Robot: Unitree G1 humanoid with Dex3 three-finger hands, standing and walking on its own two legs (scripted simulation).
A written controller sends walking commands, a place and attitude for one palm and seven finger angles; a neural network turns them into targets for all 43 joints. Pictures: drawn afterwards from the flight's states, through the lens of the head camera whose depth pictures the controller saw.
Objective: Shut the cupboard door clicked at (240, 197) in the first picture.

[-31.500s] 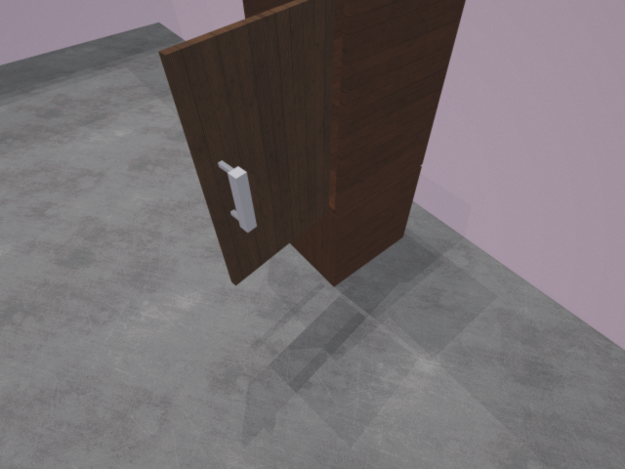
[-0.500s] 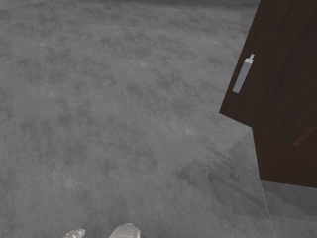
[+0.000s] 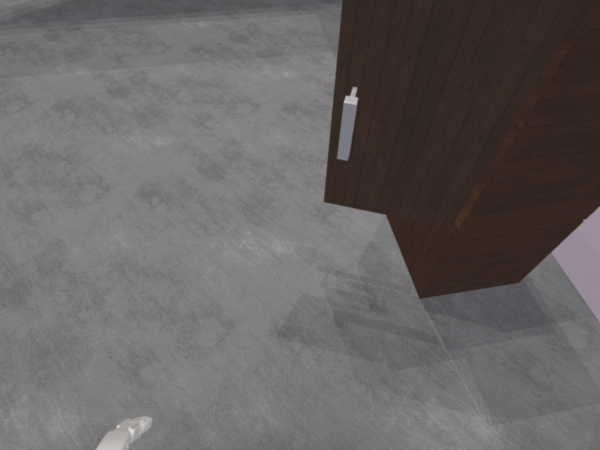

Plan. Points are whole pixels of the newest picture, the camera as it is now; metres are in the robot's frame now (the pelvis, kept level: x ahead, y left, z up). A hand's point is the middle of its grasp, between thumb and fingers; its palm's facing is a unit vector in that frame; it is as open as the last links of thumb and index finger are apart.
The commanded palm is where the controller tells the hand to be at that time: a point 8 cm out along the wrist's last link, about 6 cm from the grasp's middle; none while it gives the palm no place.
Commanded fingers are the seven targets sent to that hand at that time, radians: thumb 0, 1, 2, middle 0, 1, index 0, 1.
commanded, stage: turn to face it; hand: left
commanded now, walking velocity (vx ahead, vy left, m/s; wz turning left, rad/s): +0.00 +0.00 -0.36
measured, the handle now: (348, 124) +0.74 -0.07 -0.03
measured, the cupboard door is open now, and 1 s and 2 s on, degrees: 66 66 66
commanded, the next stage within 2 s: take the last steps up to it in 0.32 s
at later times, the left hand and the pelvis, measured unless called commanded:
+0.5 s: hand out of the picture +0.13 +0.20 -0.17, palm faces -0.14 -0.97 -0.18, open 7.4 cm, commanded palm none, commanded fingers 0.00 0.90 0.90 -0.20 -0.30 -0.20 -0.30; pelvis +0.02 +0.02 +0.01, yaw -10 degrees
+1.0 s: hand (233, 439) +0.16 +0.11 -0.17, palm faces -0.22 -0.96 -0.15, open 7.4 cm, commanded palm none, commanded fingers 0.00 0.90 0.90 -0.20 -0.30 -0.20 -0.30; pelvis +0.12 -0.06 +0.01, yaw -14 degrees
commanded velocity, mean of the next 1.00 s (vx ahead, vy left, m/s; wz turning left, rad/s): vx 0.18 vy -0.06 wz -0.18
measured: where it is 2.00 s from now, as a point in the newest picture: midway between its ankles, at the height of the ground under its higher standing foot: (354, 431)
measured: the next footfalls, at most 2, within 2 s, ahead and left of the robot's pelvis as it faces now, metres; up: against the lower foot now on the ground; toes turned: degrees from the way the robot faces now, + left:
right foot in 0.02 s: +0.04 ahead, -0.13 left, +0.00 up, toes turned -4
left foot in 0.34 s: +0.08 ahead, +0.12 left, +0.00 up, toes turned -3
